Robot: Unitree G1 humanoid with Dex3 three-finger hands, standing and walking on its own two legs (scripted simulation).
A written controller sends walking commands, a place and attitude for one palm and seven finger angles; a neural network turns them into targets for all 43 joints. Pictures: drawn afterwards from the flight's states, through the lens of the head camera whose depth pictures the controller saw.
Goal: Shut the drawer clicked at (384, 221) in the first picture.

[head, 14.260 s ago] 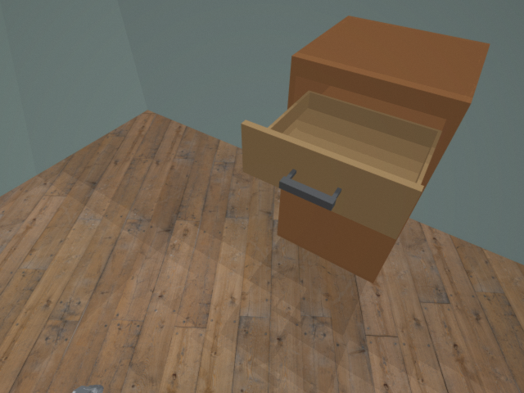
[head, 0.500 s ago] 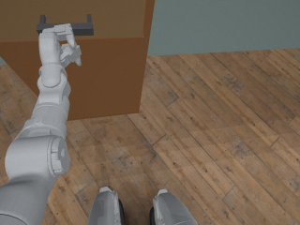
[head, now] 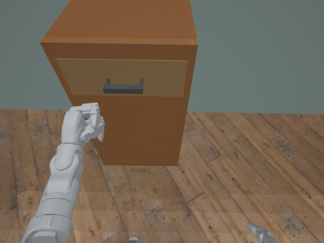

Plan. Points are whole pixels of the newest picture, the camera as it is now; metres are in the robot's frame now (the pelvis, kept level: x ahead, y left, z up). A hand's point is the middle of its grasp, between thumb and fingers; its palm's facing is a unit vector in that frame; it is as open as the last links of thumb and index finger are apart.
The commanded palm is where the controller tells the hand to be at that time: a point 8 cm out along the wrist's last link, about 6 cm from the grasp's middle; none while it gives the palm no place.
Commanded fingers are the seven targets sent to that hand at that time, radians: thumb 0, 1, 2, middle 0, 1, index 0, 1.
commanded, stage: draw the hand back to the body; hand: left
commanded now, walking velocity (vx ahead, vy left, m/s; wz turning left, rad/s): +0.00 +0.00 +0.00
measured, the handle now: (124, 85) +0.62 +0.14 +0.00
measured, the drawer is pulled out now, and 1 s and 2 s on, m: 0.00 0.00 0.00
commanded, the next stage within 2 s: step back with the hand held close in 0.90 s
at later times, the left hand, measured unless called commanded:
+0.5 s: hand (41, 165) +0.24 +0.21 +0.16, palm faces +0.26 -0.92 -0.29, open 3.2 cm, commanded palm +0.19 +0.26 +0.18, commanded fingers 0.00 0.90 0.90 -1.40 -1.60 -1.40 -1.60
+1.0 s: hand out of the picture +0.17 +0.24 +0.20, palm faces +0.40 -0.84 -0.36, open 3.2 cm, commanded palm +0.12 +0.28 +0.22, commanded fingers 0.00 0.90 0.90 -1.40 -1.60 -1.40 -1.60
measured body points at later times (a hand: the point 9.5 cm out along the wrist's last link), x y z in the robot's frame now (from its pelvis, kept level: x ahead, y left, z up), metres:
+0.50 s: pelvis +0.00 +0.00 +0.05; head -0.02 -0.02 +0.50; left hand +0.22 +0.26 +0.18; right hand +0.20 -0.22 -0.03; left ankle +0.02 +0.10 -0.70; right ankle -0.06 -0.10 -0.70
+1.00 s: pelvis -0.01 +0.00 +0.05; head -0.03 -0.02 +0.50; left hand +0.14 +0.28 +0.22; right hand +0.19 -0.22 -0.03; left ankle +0.02 +0.10 -0.70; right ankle -0.06 -0.10 -0.70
